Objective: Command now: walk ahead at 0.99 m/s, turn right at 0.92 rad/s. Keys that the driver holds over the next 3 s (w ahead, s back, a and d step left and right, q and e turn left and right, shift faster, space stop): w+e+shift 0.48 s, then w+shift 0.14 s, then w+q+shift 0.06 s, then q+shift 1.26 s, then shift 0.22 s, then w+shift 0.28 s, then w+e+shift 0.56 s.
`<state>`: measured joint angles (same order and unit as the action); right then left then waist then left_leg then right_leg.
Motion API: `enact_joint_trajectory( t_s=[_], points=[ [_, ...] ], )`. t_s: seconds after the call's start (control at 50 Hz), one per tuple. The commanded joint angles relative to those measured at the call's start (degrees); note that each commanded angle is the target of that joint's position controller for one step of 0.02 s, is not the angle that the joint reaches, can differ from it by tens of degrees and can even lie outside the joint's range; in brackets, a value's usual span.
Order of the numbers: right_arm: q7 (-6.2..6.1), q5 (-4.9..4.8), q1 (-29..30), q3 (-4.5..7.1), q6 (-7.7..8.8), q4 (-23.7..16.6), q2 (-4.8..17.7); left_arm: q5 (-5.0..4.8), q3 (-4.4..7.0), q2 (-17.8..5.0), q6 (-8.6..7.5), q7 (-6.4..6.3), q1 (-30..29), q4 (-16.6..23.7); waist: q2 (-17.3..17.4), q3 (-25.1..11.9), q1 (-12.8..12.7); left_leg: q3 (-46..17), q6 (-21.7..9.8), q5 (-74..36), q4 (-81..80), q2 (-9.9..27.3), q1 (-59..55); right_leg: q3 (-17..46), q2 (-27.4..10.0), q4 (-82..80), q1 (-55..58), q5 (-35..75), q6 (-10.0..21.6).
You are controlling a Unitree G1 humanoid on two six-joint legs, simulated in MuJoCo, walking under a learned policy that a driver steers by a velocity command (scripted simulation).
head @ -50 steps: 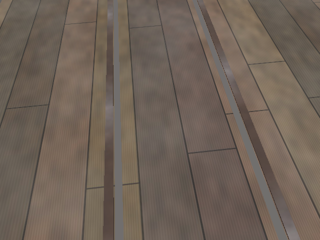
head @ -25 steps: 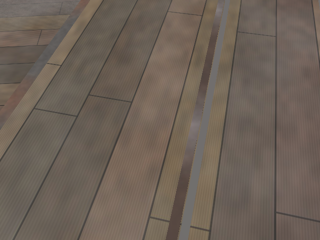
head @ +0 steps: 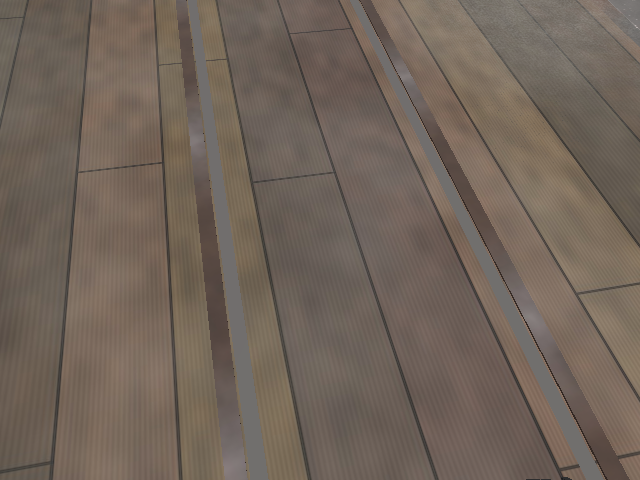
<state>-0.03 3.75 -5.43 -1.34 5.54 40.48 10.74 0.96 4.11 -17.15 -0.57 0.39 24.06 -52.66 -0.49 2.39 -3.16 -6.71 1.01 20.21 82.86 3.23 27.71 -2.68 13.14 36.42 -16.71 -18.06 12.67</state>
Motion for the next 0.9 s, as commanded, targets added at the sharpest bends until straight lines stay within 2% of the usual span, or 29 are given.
enact_joint_trajectory(
  t_s=[0.02, 0.1, 0.16, 0.2, 0.22, 0.24, 0.26, 0.28, 0.3, 0.32, 0.34, 0.36, 0.38, 0.42, 0.46, 0.52, 0.56, 0.6, 0.64, 0.66, 0.68, 0.7, 0.72, 0.74, 0.76, 0.78, 0.8, 0.84, 0.9],
  points=[
    [0.17, 0.85, -0.7, 1.37, -1.69, -5.3, 9.1, -0.42, 1.25, -7.7, -3.95, -0.74, -4.0, 5.9, 7.9, 5.9, 6.3, 2.7, 3.1, -2.5, -13.1, 4.0, 9.2, 31.5, -16.4, -28.2, -7.2, -1.8, 8.7],
    [1.06, -1.7, 10.2, 0.02, -1.9, -9.9, 6.4, -1.11, 2.31, -8.7, -4.92, 0.03, -1.1, 5.7, 2.6, 4.2, 0.4, 6.9, 3.1, -20.9, -39.3, 2.1, 0.4, 22.4, -10.5, -26.5, -6.4, 18.7, 4.2],
    [0.78, -2.69, 12.0, 0.28, -1.65, -11.2, 7.1, -1.29, 3.16, -9.9, -4.64, 0.67, 1.1, 5.6, -1.8, 0.4, -2.5, 7.3, 1.4, -25.7, -48.9, -1.3, -3.2, 23.7, -12.2, -23.2, 3.5, 29.6, 1.4],
    [0.12, -2.58, 7.7, 1.56, -1.25, -10.2, 10.2, -1.01, 3.59, -11.0, -4.56, 0.26, 0.1, 6.3, -2.9, -3.3, -0.4, 6.1, 0.6, -22.2, -53.8, -3.7, -10.3, 24.9, -12.7, -16.0, 8.9, 39.6, -1.3],
    [-0.53, -2.82, 1.1, 2.92, -0.96, -8.5, 13.2, -0.53, 3.95, -12.7, -4.61, 0.27, -1.1, 6.7, -2.9, -8.1, 3.2, 5.7, 0.0, -17.2, -53.2, -5.0, -17.4, 24.9, -12.6, -7.5, 10.9, 46.1, -2.7],
    [-1.32, -2.93, -10.4, 4.3, -0.67, -5.8, 15.7, -0.33, 4.25, -14.4, -4.76, 0.42, -4.9, 7.6, -2.6, -13.5, 10.8, 5.8, -0.4, -13.4, -52.6, -3.8, -29.3, 23.8, -11.4, 5.4, 7.3, 45.7, -3.9],
    [-2.52, -1.82, -24.0, 6.05, -0.48, -3.0, 19.6, -0.07, 3.1, -10.2, -5.42, 0.45, -8.1, 9.4, 0.4, -20.2, 16.8, -1.0, -1.5, 0.1, -50.3, 4.0, -43.6, 21.0, -9.0, 22.8, -1.8, 34.0, -4.6],
    [-2.81, 1.01, -27.5, 6.79, -0.41, -2.0, 23.2, -1.19, 0.33, 0.3, -5.6, 0.28, -7.3, 12.5, 16.9, -22.9, 13.7, -24.8, -3.2, 20.1, -58.3, 19.7, -53.8, 15.6, -3.5, 40.2, -19.2, -12.2, -5.1],
    [-1.94, 0.65, -18.6, 7.44, -0.71, -3.2, 23.5, -2.43, -0.67, -1.5, -5.06, 0.19, -1.5, 14.7, 26.0, -24.5, 6.4, -48.7, -7.6, 28.9, -69.6, 24.3, -50.6, 12.4, -6.1, 46.8, -27.4, -8.7, -4.8],
    [-1.5, 0.13, -11.0, 6.3, -1.1, -5.1, 16.0, -0.77, -0.24, -5.4, -3.71, -0.12, -5.7, 12.5, 13.6, -15.1, 6.4, -38.5, -8.0, 33.1, -69.8, 20.8, -41.6, 9.9, -11.1, 47.1, -29.1, -1.4, -4.8],
    [-1.22, -0.41, -9.4, 5.49, -1.36, -4.4, 12.5, 0.27, -0.02, -6.2, -3.06, 0.66, -8.6, 12.7, 6.4, -9.3, 6.1, -27.0, -7.4, 21.7, -68.8, 17.9, -34.1, 8.2, -13.1, 44.1, -27.8, 2.2, -5.5],
    [-1.07, -0.24, -10.5, 5.16, -1.35, -2.8, 11.3, 0.82, 0.04, -5.9, -2.41, 1.57, -11.0, 13.1, 3.1, -6.9, 5.8, -19.0, -6.5, 11.5, -68.8, 15.6, -29.8, 7.8, -14.8, 42.4, -26.6, 2.7, -6.0],
    [-1.11, -0.45, -13.3, 4.69, -0.98, -0.3, 10.1, 1.41, -0.35, -4.3, -1.75, 2.56, -12.7, 14.5, 3.9, -4.6, 5.4, -12.7, -6.0, 4.8, -69.1, 14.2, -27.0, 8.0, -16.4, 41.6, -26.7, 2.8, -6.3],
    [-0.24, -1.76, -16.9, 4.22, 0.2, 3.5, 8.0, 1.32, -1.48, -1.5, -0.39, 3.58, -16.0, 17.1, 5.5, -1.9, 4.5, -4.4, -4.5, -5.9, -70.3, 13.0, -25.3, 7.3, -18.5, 41.3, -29.4, 4.0, -6.4],
    [0.44, -2.36, -17.0, 4.22, 1.17, 4.5, 8.2, 1.28, -2.17, -1.0, 0.14, 4.07, -19.1, 19.6, 5.3, -0.8, 3.5, 3.3, -3.7, -16.2, -72.1, 12.2, -23.2, 5.8, -18.8, 39.2, -30.2, 8.1, -6.5],
    [0.42, -1.78, -16.4, 4.16, 2.24, 5.5, 9.5, 1.03, -2.92, -1.6, 0.08, 4.57, -24.4, 22.4, 4.5, 2.9, 2.2, 11.8, -3.8, -25.2, -75.8, 10.1, -19.6, 4.4, -17.9, 28.6, -28.4, 15.3, -6.5],
    [0.35, -1.69, -19.3, 4.16, 2.25, 6.9, 10.5, 1.05, -3.62, -1.2, -0.26, 5.11, -27.5, 22.4, 1.6, 5.1, 3.4, 16.7, -3.1, -31.9, -78.5, 8.1, -19.9, -0.1, -15.5, 18.0, -24.4, 17.8, -5.4],
    [0.15, -1.65, -22.1, 4.3, 2.04, 8.4, 12.7, 1.2, -4.48, -0.2, -0.99, 5.3, -30.5, 22.8, 2.2, 7.1, 3.8, 18.8, -3.3, -48.1, -79.4, 9.9, -21.5, -4.5, -13.4, 9.2, -17.9, 17.2, -3.3],
    [-0.73, -1.93, -24.9, 4.65, 1.07, 9.7, 16.0, 1.8, -4.03, -2.1, -1.41, 4.45, -29.0, 21.2, 5.6, 3.5, 2.2, 19.7, -3.9, -73.4, -72.4, 10.7, -28.4, -7.2, -8.0, 5.5, -10.8, 12.2, -1.9],
    [-1.31, -2.05, -24.9, 4.85, 0.21, 10.3, 18.1, 2.27, -3.29, -4.0, -1.62, 3.85, -23.1, 19.6, 7.2, -0.7, -1.7, 19.5, -4.8, -81.9, -62.5, 12.1, -29.4, -6.4, -6.2, 4.0, -2.9, 8.0, -1.0],
    [-1.67, -2.26, -23.7, 4.94, -0.53, 10.3, 19.6, 2.2, -2.12, -6.0, -1.76, 2.95, -12.2, 16.2, 8.4, -6.2, -7.0, 18.1, -5.9, -83.2, -49.5, 13.0, -27.3, -3.3, -5.9, 1.4, 9.2, 5.7, 0.1],
    [-1.56, -2.99, -21.3, 4.76, -0.91, 9.7, 19.2, 2.74, -0.94, -8.1, -2.26, 1.78, -1.6, 12.6, 7.6, -10.0, -12.5, 18.2, -5.9, -72.6, -32.4, 10.7, -19.2, 1.5, -9.4, -6.4, 23.5, 10.5, 1.5],
    [-0.52, -2.64, -24.9, 3.37, -0.94, 8.0, 10.4, 3.66, -0.02, -12.5, -2.54, 0.47, -1.1, 11.2, -4.8, -16.1, -5.7, 15.7, -5.1, -1.1, -9.4, 1.7, -4.5, 17.1, -26.8, -2.5, 37.7, 19.4, 1.6],
    [-1.14, -6.65, -29.8, 3.35, -1.05, 5.9, 10.1, 3.17, 0.69, -14.4, -2.74, -0.02, -0.7, 13.4, -7.7, -29.2, -3.9, 4.3, -4.7, 12.3, 10.1, -5.0, 9.0, 43.2, -42.3, -5.8, 48.5, 36.9, 8.9],
    [-1.94, -5.86, -20.3, 4.4, -1.0, 4.5, 13.7, 1.32, 0.87, -11.7, -3.14, -0.38, -1.1, 12.4, 3.5, -23.5, -5.3, 0.5, -4.6, 2.9, 7.3, -1.9, 10.0, 32.5, -37.7, -7.7, 39.4, 51.5, 6.6],
    [-1.63, -5.69, -19.3, 3.85, -0.81, 4.1, 11.0, 0.82, -0.05, -8.8, -3.97, -0.27, -4.2, 10.6, 0.6, -12.9, -1.6, 2.2, -4.3, 1.7, 1.6, -0.4, 11.4, 24.7, -35.5, -9.5, 29.9, 54.6, 5.4],
    [-1.36, -4.71, -20.2, 3.67, -1.34, 5.9, 9.3, 0.9, -0.75, -5.2, -4.55, -0.11, -6.7, 9.7, 3.2, -5.5, 1.4, 2.7, -3.7, 1.5, -4.2, 1.3, 10.0, 18.7, -32.6, -12.5, 20.9, 53.0, 2.7],
    [-0.36, -3.2, -23.0, 4.16, -3.94, 7.6, 8.0, 0.26, -1.82, -1.8, -5.02, -0.65, -9.9, 9.8, 0.2, -2.7, 5.2, 4.1, -2.3, 0.2, -9.2, 1.5, 2.7, 9.4, -30.0, -17.8, 9.8, 52.7, -0.4],
    [0.68, -2.57, -20.5, 4.68, -5.61, 6.0, 5.5, -0.67, -1.63, -2.1, -6.03, -0.83, -11.7, 9.3, -2.9, -2.4, 7.6, 7.1, -1.9, -5.1, -16.6, 0.6, 2.6, 0.0, -26.8, -20.1, 6.3, 56.7, -2.5]
  ],
)
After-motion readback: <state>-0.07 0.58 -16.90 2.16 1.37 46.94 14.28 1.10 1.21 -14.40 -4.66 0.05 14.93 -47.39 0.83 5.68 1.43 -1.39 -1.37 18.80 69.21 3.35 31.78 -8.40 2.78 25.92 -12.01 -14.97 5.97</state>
